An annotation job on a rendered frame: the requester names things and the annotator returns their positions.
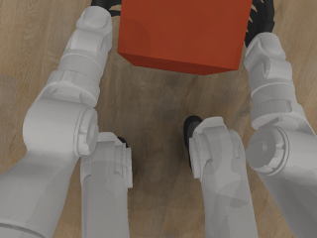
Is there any left robot forearm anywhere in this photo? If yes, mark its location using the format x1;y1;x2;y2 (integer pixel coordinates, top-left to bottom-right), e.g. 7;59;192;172
23;6;113;145

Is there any right robot hand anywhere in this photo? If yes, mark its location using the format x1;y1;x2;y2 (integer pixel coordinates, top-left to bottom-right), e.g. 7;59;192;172
245;0;275;48

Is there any left robot upper arm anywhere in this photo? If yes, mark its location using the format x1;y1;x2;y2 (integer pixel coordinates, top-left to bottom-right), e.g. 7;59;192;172
0;97;99;238

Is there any robot left foot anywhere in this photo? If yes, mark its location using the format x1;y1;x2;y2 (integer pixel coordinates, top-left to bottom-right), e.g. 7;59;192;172
117;137;128;148

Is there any robot right foot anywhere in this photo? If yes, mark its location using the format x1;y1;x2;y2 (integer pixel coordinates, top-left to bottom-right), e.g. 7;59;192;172
183;115;203;169

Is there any left robot hand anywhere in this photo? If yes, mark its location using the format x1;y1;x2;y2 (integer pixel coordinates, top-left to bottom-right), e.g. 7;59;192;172
90;0;122;17

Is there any robot foot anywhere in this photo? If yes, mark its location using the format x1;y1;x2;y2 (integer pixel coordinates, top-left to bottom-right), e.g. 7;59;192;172
117;137;128;148
183;115;203;169

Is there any right robot upper arm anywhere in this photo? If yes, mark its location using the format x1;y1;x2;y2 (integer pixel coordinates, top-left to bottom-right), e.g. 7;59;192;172
245;125;317;238

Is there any carton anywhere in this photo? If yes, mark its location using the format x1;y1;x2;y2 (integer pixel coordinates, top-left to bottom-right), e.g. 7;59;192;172
117;0;253;75

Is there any right robot forearm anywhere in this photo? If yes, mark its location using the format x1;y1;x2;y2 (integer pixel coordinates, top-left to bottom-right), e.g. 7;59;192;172
244;32;317;138

